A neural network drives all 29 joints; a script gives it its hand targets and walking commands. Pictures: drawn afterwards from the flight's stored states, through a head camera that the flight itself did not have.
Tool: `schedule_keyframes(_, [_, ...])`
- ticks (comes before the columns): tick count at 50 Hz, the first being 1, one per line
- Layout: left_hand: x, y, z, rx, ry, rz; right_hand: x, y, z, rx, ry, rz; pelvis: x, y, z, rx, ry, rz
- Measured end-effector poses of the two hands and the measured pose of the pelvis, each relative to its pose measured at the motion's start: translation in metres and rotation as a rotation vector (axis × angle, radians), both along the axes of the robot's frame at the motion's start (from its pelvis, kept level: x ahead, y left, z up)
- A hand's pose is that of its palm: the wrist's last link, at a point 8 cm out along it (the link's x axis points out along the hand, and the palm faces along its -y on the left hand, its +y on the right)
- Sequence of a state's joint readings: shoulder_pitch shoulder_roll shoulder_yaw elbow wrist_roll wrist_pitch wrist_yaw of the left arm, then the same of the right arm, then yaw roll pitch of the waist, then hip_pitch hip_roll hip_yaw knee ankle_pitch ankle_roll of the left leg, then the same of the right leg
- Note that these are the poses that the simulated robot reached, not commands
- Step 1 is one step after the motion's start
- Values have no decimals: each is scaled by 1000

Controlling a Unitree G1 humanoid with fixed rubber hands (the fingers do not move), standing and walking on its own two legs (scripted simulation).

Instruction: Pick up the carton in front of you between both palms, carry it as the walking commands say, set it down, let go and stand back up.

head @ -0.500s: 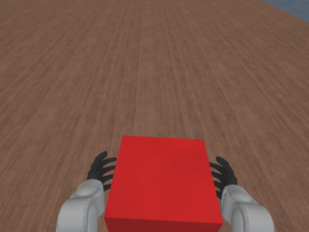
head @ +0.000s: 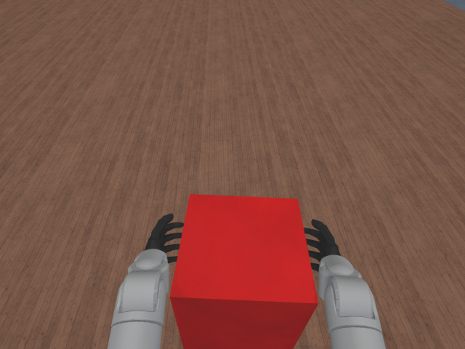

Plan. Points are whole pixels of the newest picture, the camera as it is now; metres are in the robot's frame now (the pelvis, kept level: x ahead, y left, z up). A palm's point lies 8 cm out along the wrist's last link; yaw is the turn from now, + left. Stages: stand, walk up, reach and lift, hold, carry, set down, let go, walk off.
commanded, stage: carry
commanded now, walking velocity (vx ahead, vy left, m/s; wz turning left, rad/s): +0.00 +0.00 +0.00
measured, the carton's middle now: (240, 276) +0.29 +0.00 -0.06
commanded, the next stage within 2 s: hold in 0.08 s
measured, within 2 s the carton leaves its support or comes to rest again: neither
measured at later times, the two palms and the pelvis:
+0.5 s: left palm (177, 242) +0.31 +0.12 +0.02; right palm (346, 268) +0.27 -0.18 +0.02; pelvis -0.01 +0.01 +0.01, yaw -8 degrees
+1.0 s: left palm (189, 262) +0.38 +0.13 -0.19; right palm (309, 274) +0.36 -0.17 -0.19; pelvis -0.05 +0.03 -0.10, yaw -8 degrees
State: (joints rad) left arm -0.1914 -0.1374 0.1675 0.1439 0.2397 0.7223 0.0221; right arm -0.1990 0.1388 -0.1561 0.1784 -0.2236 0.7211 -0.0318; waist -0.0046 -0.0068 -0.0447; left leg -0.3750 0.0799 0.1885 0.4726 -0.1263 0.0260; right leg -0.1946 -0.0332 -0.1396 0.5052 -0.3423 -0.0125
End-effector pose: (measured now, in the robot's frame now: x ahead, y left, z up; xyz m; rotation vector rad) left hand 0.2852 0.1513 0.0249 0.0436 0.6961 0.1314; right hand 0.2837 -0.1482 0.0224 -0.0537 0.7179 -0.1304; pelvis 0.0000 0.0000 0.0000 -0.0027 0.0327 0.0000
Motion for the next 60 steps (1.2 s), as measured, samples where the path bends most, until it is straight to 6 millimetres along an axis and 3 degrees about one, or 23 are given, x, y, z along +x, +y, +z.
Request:
schedule_keyframes(8, [10, -3, 2, -10, -47, 4, 9, -4, 1, 8, -46, -9, 1, -2, 0, 8, -6, -5])
schedule_keyframes(15, [4, -16, 4, -19, -39, -40, -5, -16, 12, -32, -37, -27, 7, -4, 10, 11, -75, -86])
schedule_keyframes(21, [19, -35, 6, -22, -27, -117, -18, -33, 9, -14, -26, -120, -1, 3, 9, 1, -109, -106])
schedule_keyframes(25, [28, -31, -1, -41, -5, -106, -10, -28, 1, 7, -7, -136, -9, 9, 6, 2, -107, -132])
schedule_keyframes(34, [49, -12, -64, -43, 10, -63, 30, -10, -50, -40, 12, -60, -35, 26, -16, 6, 38, -154])
schedule_keyframes(43, [70, -14, -169, -54, 5, -58, 47, -12, -160, -31, 6, -72, -55, 34, -59, -2, 324, -130])
schedule_keyframes(46, [81, -18, -197, -66, -12, -53, 56, -17, -188, -13, -13, -89, -57, 34, -78, 0, 418, -130])
schedule_keyframes(53, [108, -29, -224, -79, -66, -43, 84, -28, -215, 22, -68, -110, -51, 28, -118, 20, 576, -139])
schedule_keyframes(60, [120, -30, -248, -59, -26, -43, 98, -29, -242, 43, -26, -117, -43, 19, -142, 35, 667, -150])
